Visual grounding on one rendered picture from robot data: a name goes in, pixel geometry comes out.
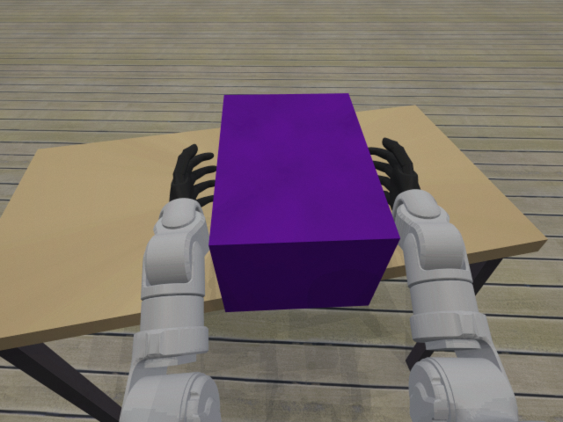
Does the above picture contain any robot right hand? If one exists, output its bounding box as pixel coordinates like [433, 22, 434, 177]
[368, 138, 420, 210]

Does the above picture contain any carton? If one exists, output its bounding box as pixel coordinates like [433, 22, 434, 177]
[208, 93, 400, 312]

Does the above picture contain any robot right upper arm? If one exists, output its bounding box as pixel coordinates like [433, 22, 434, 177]
[409, 357, 545, 422]

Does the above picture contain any robot left upper arm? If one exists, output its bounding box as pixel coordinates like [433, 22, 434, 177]
[121, 372, 222, 422]

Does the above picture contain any right robot forearm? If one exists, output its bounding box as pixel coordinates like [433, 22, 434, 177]
[392, 189, 518, 417]

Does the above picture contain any robot left hand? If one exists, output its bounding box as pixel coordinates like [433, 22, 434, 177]
[169, 144, 216, 207]

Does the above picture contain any left robot forearm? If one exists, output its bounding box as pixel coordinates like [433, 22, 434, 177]
[119, 198, 209, 422]

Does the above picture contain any table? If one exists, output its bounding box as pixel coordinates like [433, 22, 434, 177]
[0, 105, 548, 422]

